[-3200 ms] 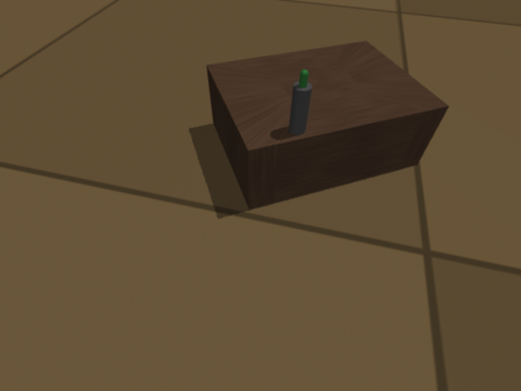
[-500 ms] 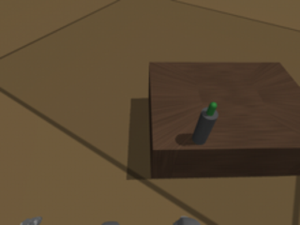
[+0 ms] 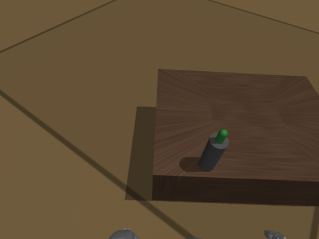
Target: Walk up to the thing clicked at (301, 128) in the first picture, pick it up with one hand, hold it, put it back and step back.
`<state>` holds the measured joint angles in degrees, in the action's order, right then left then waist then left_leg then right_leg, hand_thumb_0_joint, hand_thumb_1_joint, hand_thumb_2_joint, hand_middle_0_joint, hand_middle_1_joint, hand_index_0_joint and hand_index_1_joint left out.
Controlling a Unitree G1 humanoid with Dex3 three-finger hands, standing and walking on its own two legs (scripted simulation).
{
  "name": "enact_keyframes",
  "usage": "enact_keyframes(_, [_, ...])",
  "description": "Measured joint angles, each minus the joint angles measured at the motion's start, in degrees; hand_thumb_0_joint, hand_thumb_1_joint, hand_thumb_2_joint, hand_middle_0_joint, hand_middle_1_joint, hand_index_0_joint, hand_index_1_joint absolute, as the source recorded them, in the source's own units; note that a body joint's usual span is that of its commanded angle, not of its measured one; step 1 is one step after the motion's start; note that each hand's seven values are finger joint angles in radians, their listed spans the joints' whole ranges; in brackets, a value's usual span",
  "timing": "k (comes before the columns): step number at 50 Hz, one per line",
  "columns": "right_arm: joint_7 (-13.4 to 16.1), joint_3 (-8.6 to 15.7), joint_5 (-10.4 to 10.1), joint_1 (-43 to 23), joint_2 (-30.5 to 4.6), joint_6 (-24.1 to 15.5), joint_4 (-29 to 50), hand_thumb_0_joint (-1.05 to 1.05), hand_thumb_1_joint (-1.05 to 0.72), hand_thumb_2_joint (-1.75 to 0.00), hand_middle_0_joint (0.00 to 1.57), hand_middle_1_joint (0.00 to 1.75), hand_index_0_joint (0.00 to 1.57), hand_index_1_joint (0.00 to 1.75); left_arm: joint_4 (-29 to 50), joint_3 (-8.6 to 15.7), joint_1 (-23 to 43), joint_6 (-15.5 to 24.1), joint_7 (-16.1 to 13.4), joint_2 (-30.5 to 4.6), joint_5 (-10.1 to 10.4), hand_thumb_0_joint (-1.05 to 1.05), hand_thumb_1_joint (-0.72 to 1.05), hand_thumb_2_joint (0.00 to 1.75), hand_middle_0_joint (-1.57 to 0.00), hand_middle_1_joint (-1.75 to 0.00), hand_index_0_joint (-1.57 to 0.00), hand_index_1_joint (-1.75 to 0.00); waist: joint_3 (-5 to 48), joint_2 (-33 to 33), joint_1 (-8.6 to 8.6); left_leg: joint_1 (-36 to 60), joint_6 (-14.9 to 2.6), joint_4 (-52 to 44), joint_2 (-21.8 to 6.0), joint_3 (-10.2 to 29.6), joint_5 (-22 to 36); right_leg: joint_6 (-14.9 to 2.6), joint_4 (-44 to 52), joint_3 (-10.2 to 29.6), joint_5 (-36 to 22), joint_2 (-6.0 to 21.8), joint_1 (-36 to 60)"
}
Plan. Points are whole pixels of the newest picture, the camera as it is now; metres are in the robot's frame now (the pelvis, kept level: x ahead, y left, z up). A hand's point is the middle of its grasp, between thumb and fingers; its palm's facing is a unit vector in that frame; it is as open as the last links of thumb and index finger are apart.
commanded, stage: walk up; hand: right
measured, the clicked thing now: (214, 149) +0.47 -0.21 -0.22
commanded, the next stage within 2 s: stand in 1.18 s
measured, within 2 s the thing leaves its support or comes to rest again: neither
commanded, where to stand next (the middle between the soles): +0.10 +0.00 m, yaw +0 degrees
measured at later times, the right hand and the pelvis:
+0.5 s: hand out of the picture +0.12 -0.25 -0.13, palm faces -0.06 +0.94 -0.34, open 7.4 cm; pelvis +0.02 +0.00 +0.02, yaw +2 degrees
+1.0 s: hand out of the picture +0.13 -0.24 -0.12, palm faces -0.08 +0.94 -0.33, open 7.4 cm; pelvis +0.03 +0.01 +0.03, yaw +3 degrees
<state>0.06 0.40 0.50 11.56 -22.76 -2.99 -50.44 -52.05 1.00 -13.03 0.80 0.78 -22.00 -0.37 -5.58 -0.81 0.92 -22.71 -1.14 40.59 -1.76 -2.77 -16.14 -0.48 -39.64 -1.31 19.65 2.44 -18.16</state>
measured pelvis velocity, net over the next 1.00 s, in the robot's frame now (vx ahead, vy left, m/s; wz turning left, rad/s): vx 0.03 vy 0.01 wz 0.05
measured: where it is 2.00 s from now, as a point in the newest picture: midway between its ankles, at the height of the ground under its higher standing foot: outside the picture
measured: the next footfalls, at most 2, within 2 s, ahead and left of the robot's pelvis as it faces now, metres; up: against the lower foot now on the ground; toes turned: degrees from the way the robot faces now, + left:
none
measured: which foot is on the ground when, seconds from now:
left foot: down 0.00-1.00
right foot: down 0.00-1.00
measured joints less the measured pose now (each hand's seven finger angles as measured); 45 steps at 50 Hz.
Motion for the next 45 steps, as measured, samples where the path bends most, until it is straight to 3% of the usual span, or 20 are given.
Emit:
enact_keyframes(4, [-0.17, 0.35, -0.48, -2.15, 0.11, 1.90, -2.33, 0.01, -0.91, -0.90, 0.21, 0.30, 0.21, 0.30, -2.17, -0.57, 0.75, 0.96, -0.45, 0.09, -0.56, 0.00, 0.91, 0.90, -0.20, -0.30, -0.20, -0.30, 0.75, 1.21, -0.04, 0.66, 0.08, 0.50, 0.21, 1.64, -3.54, 1.00, -0.24, -0.81, 0.88, -0.37, 0.80])
enact_keyframes(6, [-0.43, 0.54, -0.61, -2.97, -0.17, 1.95, -3.65, 0.01, -0.91, -0.90, 0.21, 0.30, 0.21, 0.30, -3.18, -0.95, 1.55, 1.01, -0.60, 0.12, -0.52, 0.00, 0.91, 0.90, -0.20, -0.30, -0.20, -0.30, 0.71, 1.70, -0.23, 1.88, 0.55, -1.82, 0.44, 1.72, 0.92, 1.12, -0.01, -1.03, 1.23, -0.08, 1.45])
enact_keyframes(10, [-1.02, 0.60, -0.77, -4.41, -0.22, 2.15, -6.46, 0.01, -0.91, -0.90, 0.21, 0.30, 0.21, 0.30, -4.82, -1.23, 3.86, 1.12, -0.78, 0.17, -0.39, 0.00, 0.91, 0.90, -0.20, -0.30, -0.20, -0.30, 0.32, 2.31, -0.39, 3.63, 1.32, -4.38, 0.82, 2.05, 1.24, 1.34, 2.52, -1.46, 0.44, 0.25, 3.31])
enact_keyframes(25, [-1.28, -0.56, -0.48, -7.26, 1.92, 2.67, -14.34, 0.01, -0.91, -0.90, 0.21, 0.30, 0.21, 0.30, -10.25, -1.42, 10.74, 0.21, -0.82, 0.29, 0.26, 0.00, 0.91, 0.90, -0.20, -0.30, -0.20, -0.30, 1.30, 1.00, -0.54, 10.12, 0.68, -14.61, 1.54, 2.19, 5.64, 2.22, 14.21, -2.02, -4.87, 0.59, 10.55])
enact_keyframes(45, [-1.23, 0.16, -0.02, -7.46, 2.58, 2.80, -16.25, 0.01, -0.91, -0.90, 0.21, 0.30, 0.21, 0.30, -15.07, -0.98, 7.17, -0.16, -0.42, 1.02, -0.57, 0.00, 0.91, 0.90, -0.20, -0.30, -0.20, -0.30, 3.10, 0.59, -0.07, 12.02, 0.04, -20.22, 2.59, 2.75, 8.23, 3.05, 21.04, -2.87, -7.93, 1.35, 13.35])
